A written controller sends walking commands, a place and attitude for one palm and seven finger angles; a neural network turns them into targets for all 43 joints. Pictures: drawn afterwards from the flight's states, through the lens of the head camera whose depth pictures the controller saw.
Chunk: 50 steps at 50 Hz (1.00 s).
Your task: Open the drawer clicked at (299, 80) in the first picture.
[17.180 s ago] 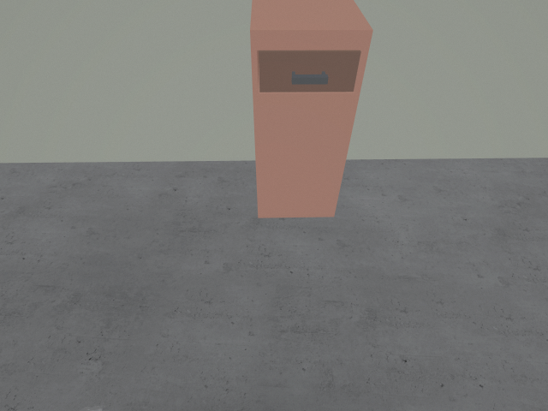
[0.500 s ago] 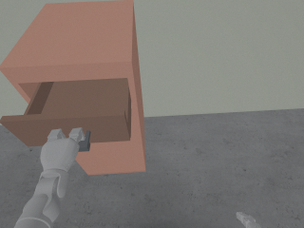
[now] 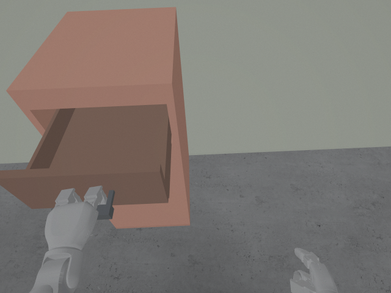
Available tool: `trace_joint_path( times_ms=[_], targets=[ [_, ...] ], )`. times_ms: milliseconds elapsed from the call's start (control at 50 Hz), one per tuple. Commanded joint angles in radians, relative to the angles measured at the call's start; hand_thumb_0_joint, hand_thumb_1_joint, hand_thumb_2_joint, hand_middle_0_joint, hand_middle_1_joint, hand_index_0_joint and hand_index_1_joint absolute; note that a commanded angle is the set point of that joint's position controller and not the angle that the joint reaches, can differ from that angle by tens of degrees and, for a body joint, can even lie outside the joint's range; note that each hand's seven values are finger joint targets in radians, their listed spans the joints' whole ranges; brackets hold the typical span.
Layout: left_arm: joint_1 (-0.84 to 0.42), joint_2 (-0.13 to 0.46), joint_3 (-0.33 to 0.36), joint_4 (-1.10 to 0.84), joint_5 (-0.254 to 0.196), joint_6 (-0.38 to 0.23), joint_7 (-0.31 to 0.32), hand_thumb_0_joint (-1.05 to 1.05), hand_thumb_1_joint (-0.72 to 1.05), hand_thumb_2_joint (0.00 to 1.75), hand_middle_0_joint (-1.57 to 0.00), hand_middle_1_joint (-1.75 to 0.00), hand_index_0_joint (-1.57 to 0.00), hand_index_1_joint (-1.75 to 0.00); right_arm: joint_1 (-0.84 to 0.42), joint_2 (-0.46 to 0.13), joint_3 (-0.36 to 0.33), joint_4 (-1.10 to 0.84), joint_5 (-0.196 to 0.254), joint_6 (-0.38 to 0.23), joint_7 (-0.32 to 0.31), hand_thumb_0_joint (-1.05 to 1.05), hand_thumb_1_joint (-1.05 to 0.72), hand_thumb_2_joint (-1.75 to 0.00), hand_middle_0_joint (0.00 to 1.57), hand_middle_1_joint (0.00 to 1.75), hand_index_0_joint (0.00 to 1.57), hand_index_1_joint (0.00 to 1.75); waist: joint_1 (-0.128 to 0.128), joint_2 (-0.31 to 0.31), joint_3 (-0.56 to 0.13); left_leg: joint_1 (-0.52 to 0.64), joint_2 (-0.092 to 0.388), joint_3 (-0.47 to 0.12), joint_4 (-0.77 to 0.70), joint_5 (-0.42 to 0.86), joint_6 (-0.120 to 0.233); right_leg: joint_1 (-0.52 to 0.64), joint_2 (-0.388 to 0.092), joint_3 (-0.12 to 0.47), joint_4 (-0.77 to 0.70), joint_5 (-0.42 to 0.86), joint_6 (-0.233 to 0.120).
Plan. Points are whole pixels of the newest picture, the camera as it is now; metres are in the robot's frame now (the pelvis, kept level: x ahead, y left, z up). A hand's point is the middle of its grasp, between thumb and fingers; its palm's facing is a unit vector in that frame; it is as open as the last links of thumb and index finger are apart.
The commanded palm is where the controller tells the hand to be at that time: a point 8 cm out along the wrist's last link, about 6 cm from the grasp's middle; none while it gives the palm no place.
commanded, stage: pull the drawer open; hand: left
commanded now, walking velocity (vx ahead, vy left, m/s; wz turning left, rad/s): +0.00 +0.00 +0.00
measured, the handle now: (85, 204) +0.29 +0.26 +0.01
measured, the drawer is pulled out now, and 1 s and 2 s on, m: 0.20 0.30 0.30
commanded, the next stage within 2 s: open the thumb to release the handle in 1.38 s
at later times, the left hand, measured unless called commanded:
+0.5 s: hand (76, 266) +0.18 +0.24 -0.01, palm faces -0.01 -0.07 -1.00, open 5.7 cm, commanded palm +0.14 +0.25 +0.04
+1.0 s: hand (69, 290) +0.14 +0.24 -0.01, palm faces -0.03 -0.08 -1.00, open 5.7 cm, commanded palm +0.08 +0.24 +0.04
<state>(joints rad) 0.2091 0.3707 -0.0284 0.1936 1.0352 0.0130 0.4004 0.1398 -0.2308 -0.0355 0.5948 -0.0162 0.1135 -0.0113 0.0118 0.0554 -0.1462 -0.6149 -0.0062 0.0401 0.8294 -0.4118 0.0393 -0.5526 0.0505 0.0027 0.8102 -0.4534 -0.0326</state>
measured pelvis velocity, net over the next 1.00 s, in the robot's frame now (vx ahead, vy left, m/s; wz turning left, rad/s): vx -0.01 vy -0.01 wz -0.01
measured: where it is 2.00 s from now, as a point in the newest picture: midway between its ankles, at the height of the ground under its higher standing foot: outside the picture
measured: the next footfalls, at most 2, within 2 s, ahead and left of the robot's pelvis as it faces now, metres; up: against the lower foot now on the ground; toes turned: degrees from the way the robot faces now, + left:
none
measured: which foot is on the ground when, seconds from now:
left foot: down 0.00-1.00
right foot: down 0.00-1.00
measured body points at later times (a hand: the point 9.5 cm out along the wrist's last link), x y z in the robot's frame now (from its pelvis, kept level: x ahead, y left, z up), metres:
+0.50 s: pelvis -0.01 +0.00 -0.01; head +0.02 -0.03 +0.44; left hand +0.17 +0.25 +0.04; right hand +0.20 -0.22 -0.11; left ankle +0.00 +0.09 -0.70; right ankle -0.03 -0.10 -0.70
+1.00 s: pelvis -0.01 -0.01 -0.02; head +0.02 -0.03 +0.43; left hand +0.13 +0.24 +0.05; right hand +0.19 -0.24 -0.11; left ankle +0.00 +0.09 -0.70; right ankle -0.03 -0.10 -0.70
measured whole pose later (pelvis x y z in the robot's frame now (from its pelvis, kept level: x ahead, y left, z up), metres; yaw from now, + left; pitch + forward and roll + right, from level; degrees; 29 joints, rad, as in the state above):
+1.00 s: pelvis -0.01 -0.01 -0.02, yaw -1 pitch +12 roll +0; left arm 0.68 0.39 0.03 -0.16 1.01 -0.06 0.48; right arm 0.13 -0.24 -0.03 0.52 -0.05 0.13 0.05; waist 0.04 0.05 -0.16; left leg -0.71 0.00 0.05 0.97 -0.47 0.03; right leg -0.66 0.06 0.01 0.97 -0.52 -0.05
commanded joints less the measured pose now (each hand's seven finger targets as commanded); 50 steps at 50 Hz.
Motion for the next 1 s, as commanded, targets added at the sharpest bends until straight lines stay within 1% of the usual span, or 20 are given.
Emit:
trace_joint_path(
  times_ms=[0,60,120,260,300,320,400,420,440,460,480,540,560,600,640,680,820,900,920,980],
  targets=[
    [0.066,0.161,0.120,-0.294,-0.012,-0.009,0.066,0.00,0.90,0.90,-0.40,-1.35,-0.40,-1.35,-0.102,-0.115,-0.035,-0.157,-0.010,-0.042,0.004,0.00,-0.90,-0.90,0.20,0.30,0.20,0.30,0.055,0.009,-0.238,0.238,-0.010,-0.049,-0.062,0.476,-0.003,0.063,0.002,-0.007,-0.071,0.465,-0.016],
    [0.146,0.123,0.091,-0.323,-0.011,-0.005,0.075,0.00,0.90,0.90,-0.40,-1.35,-0.40,-1.35,-0.099,-0.112,-0.036,-0.166,-0.010,-0.045,0.014,0.00,-0.90,-0.90,0.20,0.30,0.20,0.30,0.047,0.003,-0.197,0.233,-0.005,-0.056,-0.052,0.467,-0.004,0.031,0.003,-0.019,-0.061,0.435,-0.015],
    [0.166,0.147,0.121,-0.364,-0.005,-0.009,0.089,0.00,0.90,0.90,-0.40,-1.35,-0.40,-1.35,-0.104,-0.112,-0.036,-0.167,-0.016,-0.044,0.016,0.00,-0.90,-0.90,0.20,0.30,0.20,0.30,0.052,-0.005,-0.224,0.232,-0.007,-0.055,-0.038,0.461,-0.004,0.032,0.002,-0.011,-0.048,0.445,-0.015],
    [0.193,0.144,0.124,-0.389,-0.002,-0.011,0.108,0.00,0.90,0.90,-0.40,-1.35,-0.40,-1.35,-0.116,-0.109,-0.032,-0.171,-0.019,-0.040,0.014,0.00,-0.90,-0.90,0.20,0.30,0.20,0.30,0.044,-0.007,-0.178,0.208,-0.012,-0.057,-0.025,0.383,-0.005,-0.012,0.003,-0.011,-0.042,0.392,-0.016],
    [0.199,0.176,0.154,-0.421,0.001,-0.015,0.115,0.00,0.90,0.90,-0.40,-1.35,-0.40,-1.35,-0.127,-0.109,-0.025,-0.174,-0.023,-0.033,0.014,0.00,-0.90,-0.90,0.20,0.30,0.20,0.30,0.061,0.008,-0.216,0.212,-0.016,-0.060,-0.026,0.397,-0.009,-0.001,0.003,-0.002,-0.033,0.392,-0.021],
    [0.235,0.134,0.115,-0.407,0.002,-0.009,0.112,0.00,0.90,0.90,-0.40,-1.35,-0.40,-1.35,-0.125,-0.101,-0.027,-0.181,-0.019,-0.037,0.016,0.00,-0.90,-0.90,0.20,0.30,0.20,0.30,0.055,0.013,-0.182,0.215,-0.013,-0.060,-0.023,0.385,-0.007,-0.019,0.002,-0.009,-0.035,0.371,-0.020],
    [0.184,0.161,0.133,-0.415,-0.004,-0.006,0.108,0.00,0.90,0.90,-0.40,-1.35,-0.40,-1.35,-0.137,-0.105,-0.018,-0.186,-0.022,-0.031,0.012,0.00,-0.90,-0.90,0.20,0.30,0.20,0.30,0.051,-0.022,-0.165,0.188,-0.019,-0.063,-0.034,0.300,-0.006,-0.033,0.002,-0.004,-0.048,0.302,-0.019],
    [0.207,0.129,0.106,-0.409,-0.005,-0.004,0.104,0.00,0.90,0.90,-0.40,-1.35,-0.40,-1.35,-0.131,-0.100,-0.023,-0.186,-0.018,-0.037,0.010,0.00,-0.90,-0.90,0.20,0.30,0.20,0.30,0.049,-0.021,-0.157,0.191,-0.018,-0.058,-0.031,0.292,-0.001,-0.030,0.001,-0.005,-0.053,0.307,-0.018],
    [0.208,0.160,0.134,-0.410,-0.008,-0.007,0.102,0.00,0.90,0.90,-0.40,-1.35,-0.40,-1.35,-0.138,-0.103,-0.019,-0.188,-0.021,-0.036,0.009,0.00,-0.90,-0.90,0.20,0.30,0.20,0.30,0.056,-0.027,-0.157,0.189,-0.022,-0.058,-0.031,0.280,-0.004,-0.037,0.000,0.006,-0.058,0.295,-0.018],
    [0.239,0.141,0.118,-0.397,-0.009,-0.004,0.098,0.00,0.90,0.90,-0.40,-1.35,-0.40,-1.35,-0.132,-0.099,-0.020,-0.191,-0.016,-0.039,0.006,0.00,-0.90,-0.90,0.20,0.30,0.20,0.30,0.053,-0.028,-0.133,0.176,-0.020,-0.058,-0.035,0.270,-0.001,-0.026,0.002,-0.005,-0.059,0.295,-0.017],
    [0.210,0.159,0.132,-0.413,-0.008,-0.010,0.096,0.00,0.90,0.90,-0.40,-1.35,-0.40,-1.35,-0.139,-0.102,-0.017,-0.187,-0.020,-0.038,0.008,0.00,-0.90,-0.90,0.20,0.30,0.20,0.30,0.057,-0.036,-0.162,0.184,-0.022,-0.057,-0.033,0.275,-0.003,-0.032,0.000,0.008,-0.059,0.294,-0.018],
    [0.295,0.167,0.148,-0.419,-0.013,-0.017,0.090,0.00,0.90,0.90,-0.40,-1.35,-0.40,-1.35,-0.141,-0.097,-0.014,-0.194,-0.019,-0.041,0.011,0.00,-0.90,-0.90,0.20,0.30,0.20,0.30,0.074,-0.014,-0.163,0.185,-0.025,-0.052,-0.031,0.293,-0.004,-0.015,0.000,0.019,-0.057,0.319,-0.021],
    [0.336,0.138,0.122,-0.425,-0.019,-0.017,0.086,0.00,0.90,0.90,-0.40,-1.35,-0.40,-1.35,-0.134,-0.095,-0.017,-0.203,-0.017,-0.044,0.011,0.00,-0.90,-0.90,0.20,0.30,0.20,0.30,0.070,-0.017,-0.145,0.175,-0.022,-0.051,-0.030,0.300,0.001,-0.004,-0.002,0.009,-0.056,0.339,-0.019],
    [0.366,0.176,0.164,-0.448,-0.022,-0.027,0.086,0.00,0.90,0.90,-0.40,-1.35,-0.40,-1.35,-0.143,-0.097,-0.012,-0.206,-0.022,-0.042,0.017,0.00,-0.90,-0.90,0.20,0.30,0.20,0.30,0.087,-0.005,-0.168,0.170,-0.025,-0.050,-0.032,0.311,-0.004,0.007,-0.004,0.021,-0.049,0.346,-0.022],
    [0.437,0.171,0.165,-0.468,-0.021,-0.038,0.087,0.00,0.90,0.90,-0.40,-1.35,-0.40,-1.35,-0.141,-0.097,-0.013,-0.212,-0.022,-0.045,0.026,0.00,-0.90,-0.90,0.20,0.30,0.20,0.30,0.095,0.005,-0.153,0.170,-0.023,-0.049,-0.024,0.331,-0.004,-0.006,-0.002,0.023,-0.043,0.358,-0.024],
    [0.486,0.167,0.165,-0.479,-0.027,-0.044,0.088,0.00,0.90,0.90,-0.40,-1.35,-0.40,-1.35,-0.141,-0.099,-0.013,-0.219,-0.023,-0.043,0.033,0.00,-0.90,-0.90,0.20,0.30,0.20,0.30,0.092,-0.016,-0.137,0.157,-0.022,-0.050,-0.016,0.322,-0.003,-0.021,-0.003,0.024,-0.040,0.349,-0.022],
    [0.565,0.167,0.192,-0.526,-0.024,-0.067,0.132,0.00,0.90,0.90,-0.40,-1.35,-0.40,-1.35,-0.129,-0.104,-0.025,-0.235,-0.029,-0.035,0.046,0.00,-0.90,-0.90,0.20,0.30,0.20,0.30,0.083,0.010,-0.122,0.130,-0.024,-0.054,0.022,0.285,-0.004,-0.088,-0.001,0.034,-0.011,0.298,-0.029],
    [0.643,0.185,0.225,-0.534,-0.042,-0.068,0.146,0.00,0.90,0.90,-0.40,-1.35,-0.40,-1.35,-0.133,-0.108,-0.025,-0.240,-0.029,-0.026,0.051,0.00,-0.90,-0.90,0.20,0.30,0.20,0.30,0.097,-0.006,-0.172,0.119,-0.024,-0.055,0.037,0.316,-0.005,-0.068,-0.002,0.038,0.008,0.341,-0.029],
    [0.678,0.159,0.201,-0.539,-0.041,-0.065,0.145,0.00,0.90,0.90,-0.40,-1.35,-0.40,-1.35,-0.130,-0.102,-0.027,-0.247,-0.025,-0.028,0.053,0.00,-0.90,-0.90,0.20,0.30,0.20,0.30,0.099,0.002,-0.160,0.120,-0.021,-0.054,0.042,0.327,-0.004,-0.075,-0.002,0.035,0.014,0.344,-0.027],
    [0.699,0.168,0.207,-0.556,-0.050,-0.061,0.143,0.00,0.90,0.90,-0.40,-1.35,-0.40,-1.35,-0.140,-0.107,-0.025,-0.250,-0.027,-0.024,0.057,0.00,-0.90,-0.90,0.20,0.30,0.20,0.30,0.103,-0.020,-0.167,0.115,-0.022,-0.054,0.050,0.341,-0.004,-0.083,-0.003,0.048,0.016,0.366,-0.025]
  ],
)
